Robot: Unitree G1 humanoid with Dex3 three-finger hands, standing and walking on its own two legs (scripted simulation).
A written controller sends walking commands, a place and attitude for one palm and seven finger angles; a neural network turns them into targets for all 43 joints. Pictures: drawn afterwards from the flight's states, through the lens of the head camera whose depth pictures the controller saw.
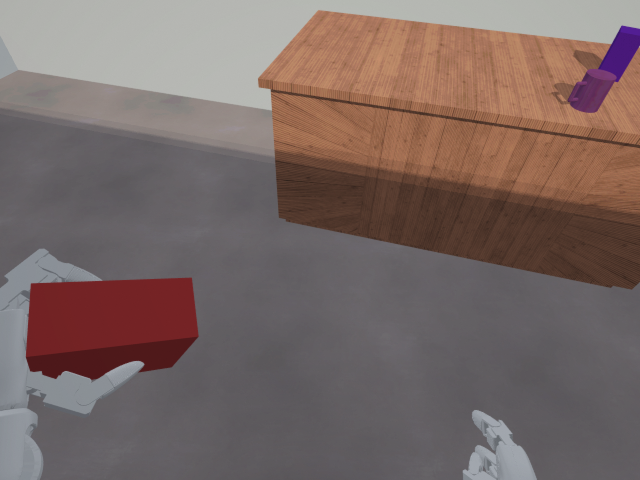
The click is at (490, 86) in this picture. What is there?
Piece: table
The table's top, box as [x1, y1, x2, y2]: [258, 10, 639, 144]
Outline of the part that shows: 258,78 259,87 639,144 639,47 620,79 617,82 614,82 598,110 594,113 586,113 574,109 567,101 567,98 575,83 582,79 586,70 589,68 598,67 610,44 318,10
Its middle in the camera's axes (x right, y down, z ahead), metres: +0.60 -0.60 +1.37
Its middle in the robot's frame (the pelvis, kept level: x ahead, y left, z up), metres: +1.45 -0.52 -0.07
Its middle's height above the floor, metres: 0.70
